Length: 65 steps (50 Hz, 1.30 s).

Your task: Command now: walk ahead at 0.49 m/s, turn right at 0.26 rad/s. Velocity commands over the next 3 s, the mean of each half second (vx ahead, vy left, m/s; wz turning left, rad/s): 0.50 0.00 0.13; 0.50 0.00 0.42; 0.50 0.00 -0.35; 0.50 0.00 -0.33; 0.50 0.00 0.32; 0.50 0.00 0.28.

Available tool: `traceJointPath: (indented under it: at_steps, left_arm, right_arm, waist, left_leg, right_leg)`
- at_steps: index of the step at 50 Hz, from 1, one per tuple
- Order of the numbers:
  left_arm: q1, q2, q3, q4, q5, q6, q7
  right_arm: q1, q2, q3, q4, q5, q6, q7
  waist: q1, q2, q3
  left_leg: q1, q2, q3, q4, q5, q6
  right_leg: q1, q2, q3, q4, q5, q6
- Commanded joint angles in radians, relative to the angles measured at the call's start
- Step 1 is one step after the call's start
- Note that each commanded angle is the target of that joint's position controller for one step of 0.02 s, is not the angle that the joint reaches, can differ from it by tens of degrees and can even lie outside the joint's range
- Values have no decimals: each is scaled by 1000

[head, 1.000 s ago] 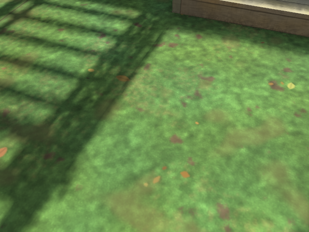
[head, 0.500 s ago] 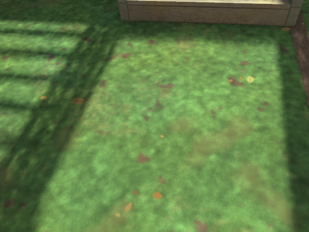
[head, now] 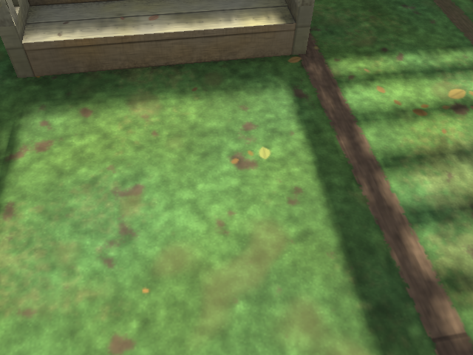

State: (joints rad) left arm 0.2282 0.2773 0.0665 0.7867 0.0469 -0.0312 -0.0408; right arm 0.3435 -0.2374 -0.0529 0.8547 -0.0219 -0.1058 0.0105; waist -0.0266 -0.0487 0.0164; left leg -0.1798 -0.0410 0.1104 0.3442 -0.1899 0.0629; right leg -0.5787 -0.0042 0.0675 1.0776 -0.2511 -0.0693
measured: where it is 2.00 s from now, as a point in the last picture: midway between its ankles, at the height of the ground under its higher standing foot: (179, 199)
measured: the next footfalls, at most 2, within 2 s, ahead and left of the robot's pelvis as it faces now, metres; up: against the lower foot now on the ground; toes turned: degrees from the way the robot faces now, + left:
right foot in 0.26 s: +0.29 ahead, -0.12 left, +0.00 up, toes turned -1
left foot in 0.78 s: +0.53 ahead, +0.13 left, +0.00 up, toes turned +23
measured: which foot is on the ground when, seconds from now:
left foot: down 0.00-0.26, up 0.28-0.76, down 0.78-1.00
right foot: up 0.00-0.24, down 0.26-0.78, up 0.80-1.00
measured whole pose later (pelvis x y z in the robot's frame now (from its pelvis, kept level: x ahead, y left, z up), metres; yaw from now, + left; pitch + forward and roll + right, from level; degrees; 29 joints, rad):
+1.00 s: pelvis +0.51 +0.07 +0.00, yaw +22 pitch +0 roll +0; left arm 0.22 0.24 0.04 0.85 0.03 -0.05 -0.02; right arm 0.30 -0.24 -0.06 0.89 -0.01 -0.06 0.01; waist 0.00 -0.03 0.05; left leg -0.16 -0.12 0.06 0.34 -0.18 0.14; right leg -0.57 -0.12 0.00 1.11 -0.25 -0.01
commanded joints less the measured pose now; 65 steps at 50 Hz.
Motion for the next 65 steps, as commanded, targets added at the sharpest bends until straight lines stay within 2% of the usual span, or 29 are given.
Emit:
traceJointPath:
  at_steps: [1, 5, 8, 10, 12, 13, 14, 15, 16, 17, 20, 23, 27, 33, 36, 38, 39, 40, 41, 42, 43, 44, 46, 48, 51, 55, 60, 63, 65]
  left_arm:
    - [-10, -1, -14, -60, 2, -4, -13]
    - [-179, -26, -40, -102, -9, -15, -24]
    - [-252, -10, -41, -125, -14, -23, -14]
    - [-237, 3, -37, -122, -13, -31, -3]
    - [-47, 36, -19, -54, 0, -52, 16]
    - [125, 100, 3, -13, 22, -65, 31]
    - [236, 209, 29, -7, 40, -64, 45]
    - [241, 184, 32, 3, 1, -47, 47]
    - [151, 116, 12, -2, -9, -45, 45]
    - [80, 60, -1, -6, -14, -52, 39]
    - [35, 4, -15, 14, -23, -73, 43]
    - [75, 18, -7, 45, -33, -95, 47]
    - [122, 12, -8, 82, -27, -94, 49]
    - [194, 76, 5, 124, -25, -81, 61]
    - [203, 113, 13, 139, -20, -60, 70]
    - [193, 145, 21, 137, -21, -37, 70]
    - [192, 134, 17, 118, -18, -34, 67]
    - [233, 5, -10, 46, -31, -40, 46]
    - [112, 87, 6, 7, -28, -55, 39]
    - [33, 79, 2, -14, -39, -67, 35]
    - [50, 64, -7, 1, -43, -77, 37]
    - [77, 52, -8, 28, -33, -71, 38]
    - [146, 32, -13, 65, -7, -30, 32]
    - [142, 21, -12, 72, -10, -6, 21]
    - [34, 24, -9, 49, -20, 6, 11]
    - [-74, 18, -9, 26, -30, 2, 7]
    - [-200, -8, -27, -13, -20, -5, -4]
    - [-209, -10, -30, -28, -21, -9, -6]
    - [-122, 11, -21, -7, -19, -7, 1]
  right_arm:
    - [12, -75, -8, -28, 4, -23, 7]
    - [71, -98, -9, 6, 12, -13, 8]
    - [141, -124, -11, 41, 11, 0, 4]
    - [152, -142, -14, 56, 6, 12, -2]
    - [148, -143, -12, 69, 14, 21, -5]
    - [132, -116, -3, 48, 22, 18, -4]
    - [187, 12, 28, -3, 52, 16, 0]
    - [180, -88, -2, 18, 34, 27, -12]
    - [115, -103, -13, 8, 25, 34, -11]
    - [73, -76, -9, 4, 22, 34, -4]
    - [70, -42, -16, 16, -8, 71, 16]
    - [4, -21, -18, -13, -12, 91, 31]
    - [-141, -11, -11, -68, -12, 94, 44]
    - [-328, -26, 3, -144, -17, 91, 63]
    - [-295, -49, -7, -147, -21, 91, 54]
    - [-97, -87, -31, -92, -23, 79, 41]
    - [70, -154, -58, -40, -34, 72, 26]
    - [65, -283, -89, -50, -28, 73, 11]
    - [103, -290, -91, -68, 2, 86, 7]
    - [55, -258, -82, -51, 3, 90, -4]
    - [4, -191, -65, -49, 9, 85, -9]
    - [-45, -140, -49, -50, 8, 75, -10]
    - [-77, -86, -26, -44, 12, 49, -6]
    - [-41, -100, -26, -15, 14, 25, -1]
    - [18, -117, -28, 14, 11, 15, 0]
    - [59, -101, -15, 37, 8, 8, -6]
    - [107, -81, 2, 77, 4, 2, -28]
    - [119, -102, 5, 102, -2, 7, -43]
    - [104, -136, 0, 109, -4, 14, -56]
  waist:
    - [36, 114, 28]
    - [-2, 119, 40]
    - [-24, 118, 53]
    - [-11, 126, 47]
    - [79, 91, -44]
    - [148, 38, -164]
    - [155, -168, -320]
    - [160, -118, -327]
    - [115, -49, -173]
    - [88, -32, -84]
    - [21, -49, -1]
    - [2, -22, 18]
    - [15, -22, 58]
    - [58, -15, 95]
    - [32, -37, 49]
    - [-56, -27, -73]
    - [-126, 48, -175]
    - [-60, 301, -259]
    - [-107, 191, -320]
    - [-88, 127, -174]
    - [-43, 61, -88]
    - [4, 23, -49]
    - [53, 46, -54]
    - [61, 59, -33]
    - [29, 76, 27]
    - [-3, 94, 64]
    - [-33, 94, 101]
    - [-18, 109, 87]
    - [28, 148, 27]
  left_leg:
    - [21, 265, -204, -218, 172, 138]
    - [7, 225, -112, -209, 264, 113]
    - [79, 257, -156, -161, 341, 117]
    - [129, 272, -182, -92, 425, 115]
    - [100, 220, -146, 146, 560, 85]
    - [-52, 171, -114, 371, 382, 62]
    - [-400, 38, -24, 719, -164, 12]
    - [-486, 20, -111, 864, -330, 24]
    - [-519, 75, -153, 887, -251, 34]
    - [-503, 105, -154, 852, -179, 32]
    - [-417, 133, -146, 800, -103, 6]
    - [-483, 141, -138, 791, -14, -7]
    - [-539, 143, -112, 634, 137, -18]
    - [-446, 109, -4, 344, 147, 35]
    - [-342, 31, 54, 298, -2, 92]
    - [-98, -50, 61, 223, -53, 143]
    - [161, 14, -73, 171, -100, 187]
    - [473, 330, -594, 106, -149, 329]
    - [508, 389, -886, -54, -139, 366]
    - [421, 373, -697, -67, -51, 328]
    - [274, 340, -577, -73, 85, 285]
    - [167, 292, -476, -86, 196, 238]
    - [55, 240, -350, -123, 321, 199]
    - [34, 220, -279, -156, 390, 183]
    - [71, 206, -207, -204, 374, 129]
    - [142, 198, -118, -224, 389, 74]
    - [245, 225, -33, -221, 521, 55]
    - [322, 246, 17, -123, 806, 41]
    - [360, 262, 41, 34, 1109, 29]
  right_leg:
    - [-90, -45, 3, -107, 104, 16]
    - [15, -50, -107, -354, 217, 27]
    - [56, -34, -128, -449, 164, 22]
    - [108, -8, -133, -505, 91, 8]
    - [382, 32, -134, -628, 103, -24]
    - [638, -96, 0, -640, 50, -65]
    - [964, -423, 404, -685, -27, -160]
    - [879, -460, 557, -774, -65, -197]
    - [756, -403, 408, -796, -80, -168]
    - [633, -356, 288, -838, -19, -141]
    - [458, -270, 75, -906, 140, -78]
    - [466, -264, -31, -934, 270, -87]
    - [475, -237, -160, -937, 342, -83]
    - [578, -267, -264, -902, 444, -63]
    - [671, -277, -314, -726, 827, -44]
    - [638, -263, -339, -397, 911, -29]
    - [454, -238, -341, -114, 669, 3]
    - [1, -64, -318, 256, -187, 66]
    - [-143, 19, -84, 380, -284, 76]
    - [-222, -50, -47, 356, -164, 60]
    - [-166, -91, -54, 254, -72, 53]
    - [-87, -118, -54, 175, -48, 50]
    - [48, -132, -55, 104, -41, 57]
    - [48, -128, -68, 62, -10, 55]
    - [-65, -131, -64, -21, 114, 49]
    - [-137, -79, -33, -168, 240, 36]
    - [-126, -43, -124, -371, 291, 12]
    - [-46, 7, -193, -460, 197, -30]
    - [66, 70, -235, -467, 90, -73]
Over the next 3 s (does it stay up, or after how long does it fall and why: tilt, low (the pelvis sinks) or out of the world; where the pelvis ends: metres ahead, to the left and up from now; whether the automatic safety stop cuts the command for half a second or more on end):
stays up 1.52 0.26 0.00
